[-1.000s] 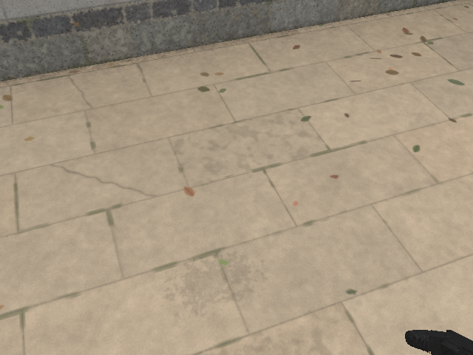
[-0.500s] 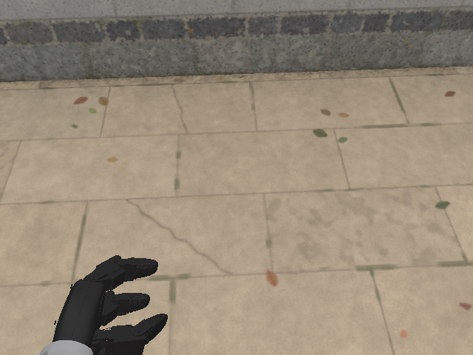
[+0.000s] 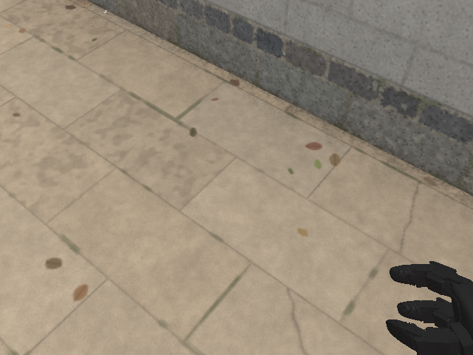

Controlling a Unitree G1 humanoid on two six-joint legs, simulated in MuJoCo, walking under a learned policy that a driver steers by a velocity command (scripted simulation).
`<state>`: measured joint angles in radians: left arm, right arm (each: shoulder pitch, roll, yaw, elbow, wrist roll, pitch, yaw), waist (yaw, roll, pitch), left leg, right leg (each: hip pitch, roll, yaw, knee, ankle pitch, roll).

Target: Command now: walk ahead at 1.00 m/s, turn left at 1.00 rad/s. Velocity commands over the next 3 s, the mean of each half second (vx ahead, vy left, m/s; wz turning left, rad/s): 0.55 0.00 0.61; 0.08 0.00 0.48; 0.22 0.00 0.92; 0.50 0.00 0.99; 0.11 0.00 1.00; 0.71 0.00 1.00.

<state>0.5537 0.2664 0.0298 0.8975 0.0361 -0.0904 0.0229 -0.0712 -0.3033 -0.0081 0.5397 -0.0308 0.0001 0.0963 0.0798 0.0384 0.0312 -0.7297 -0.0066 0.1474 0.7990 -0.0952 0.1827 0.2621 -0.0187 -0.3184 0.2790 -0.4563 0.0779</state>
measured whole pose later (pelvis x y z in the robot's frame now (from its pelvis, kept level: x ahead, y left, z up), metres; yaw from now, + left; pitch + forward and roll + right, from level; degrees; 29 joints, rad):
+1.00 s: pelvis +0.41 -0.01 +0.02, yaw +35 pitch -1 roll -2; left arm 0.16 0.30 0.06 0.72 0.02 0.07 0.04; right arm 0.34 -0.26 -0.05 0.76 -0.03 0.07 0.00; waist -0.04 -0.04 0.00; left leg -0.25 -0.05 -0.03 0.59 -0.33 0.08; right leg -0.50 -0.02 -0.10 0.78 -0.38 0.01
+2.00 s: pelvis +0.46 +0.27 +0.01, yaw +90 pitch +1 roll +1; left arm 0.22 0.25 0.02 0.69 0.04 -0.01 0.01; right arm 0.18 -0.31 -0.07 0.67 0.00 0.02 0.00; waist 0.03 0.01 0.16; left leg -0.40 -0.20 0.01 0.55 -0.15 0.16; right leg -0.51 -0.11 0.03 1.35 -0.43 0.07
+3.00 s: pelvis +0.30 +0.61 +0.00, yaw +148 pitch +3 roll -1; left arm 0.52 0.30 0.05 0.89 0.05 -0.07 0.01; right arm -0.02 -0.32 -0.02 0.59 -0.04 0.02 0.11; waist 0.08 0.01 0.03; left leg -0.71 0.04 0.11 0.83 -0.24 0.16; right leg 0.27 -0.07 -0.34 0.22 -0.47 0.10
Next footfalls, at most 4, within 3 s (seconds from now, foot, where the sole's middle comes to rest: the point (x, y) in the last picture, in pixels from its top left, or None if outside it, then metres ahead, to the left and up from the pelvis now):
0.04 left None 0.22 0.03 -0.74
0.44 right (274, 305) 0.60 -0.02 -0.74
0.94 left None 0.39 0.08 -0.74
1.36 right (282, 325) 0.54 -0.05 -0.74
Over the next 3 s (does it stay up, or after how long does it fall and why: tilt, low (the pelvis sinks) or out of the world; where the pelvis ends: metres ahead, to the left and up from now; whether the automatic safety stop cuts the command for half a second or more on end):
stays up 0.30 0.61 0.00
